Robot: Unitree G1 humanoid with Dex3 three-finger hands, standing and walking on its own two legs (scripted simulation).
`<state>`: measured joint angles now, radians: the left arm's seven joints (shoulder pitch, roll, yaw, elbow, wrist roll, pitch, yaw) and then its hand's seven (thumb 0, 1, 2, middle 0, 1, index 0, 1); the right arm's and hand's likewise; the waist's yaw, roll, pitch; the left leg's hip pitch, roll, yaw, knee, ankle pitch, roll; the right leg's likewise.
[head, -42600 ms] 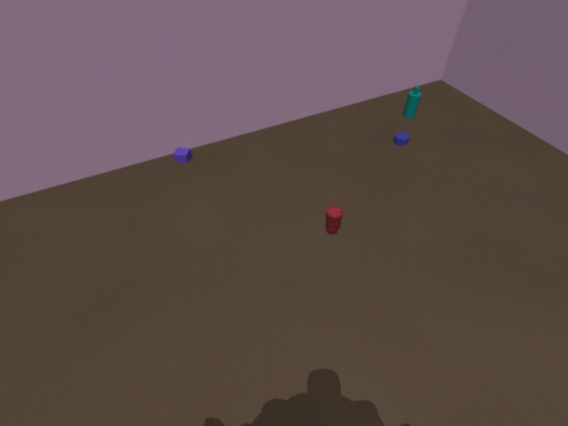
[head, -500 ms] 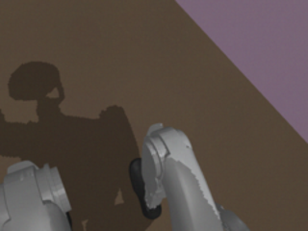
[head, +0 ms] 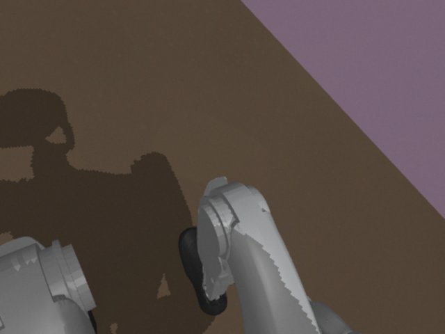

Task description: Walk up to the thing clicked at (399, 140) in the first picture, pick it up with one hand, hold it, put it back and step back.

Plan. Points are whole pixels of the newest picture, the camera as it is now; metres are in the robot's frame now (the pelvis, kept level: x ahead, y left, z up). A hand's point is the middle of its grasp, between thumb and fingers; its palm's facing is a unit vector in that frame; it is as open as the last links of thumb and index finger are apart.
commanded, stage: rest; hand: left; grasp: from above
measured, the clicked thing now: out of the picture +0.45 +0.37 -0.28
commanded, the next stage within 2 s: open in 0.04 s
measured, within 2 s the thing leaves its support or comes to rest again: neither
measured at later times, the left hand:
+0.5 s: hand out of the picture +0.44 +0.36 -0.25, palm faces -0.43 -0.17 -0.89, open 11.6 cm
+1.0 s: hand out of the picture +0.44 +0.36 -0.24, palm faces -0.44 -0.18 -0.88, open 13.8 cm
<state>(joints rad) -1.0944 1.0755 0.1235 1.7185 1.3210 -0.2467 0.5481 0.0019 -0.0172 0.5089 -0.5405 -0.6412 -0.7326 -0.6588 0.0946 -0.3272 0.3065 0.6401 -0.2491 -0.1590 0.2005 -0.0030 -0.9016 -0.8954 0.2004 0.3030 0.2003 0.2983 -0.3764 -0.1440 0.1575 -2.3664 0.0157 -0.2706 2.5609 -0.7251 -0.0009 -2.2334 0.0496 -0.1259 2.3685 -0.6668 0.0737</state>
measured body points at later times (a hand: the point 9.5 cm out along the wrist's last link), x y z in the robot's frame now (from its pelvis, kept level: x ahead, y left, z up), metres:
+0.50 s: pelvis +0.00 +0.00 +0.00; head +0.27 +0.15 +0.32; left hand +0.46 +0.36 -0.20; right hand +0.07 -0.26 -0.05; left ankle +0.06 +0.12 -0.27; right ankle +0.12 -0.13 -0.27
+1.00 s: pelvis +0.00 +0.00 +0.00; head +0.28 +0.14 +0.32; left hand +0.46 +0.36 -0.19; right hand +0.07 -0.26 -0.05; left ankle +0.06 +0.12 -0.27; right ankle +0.12 -0.14 -0.27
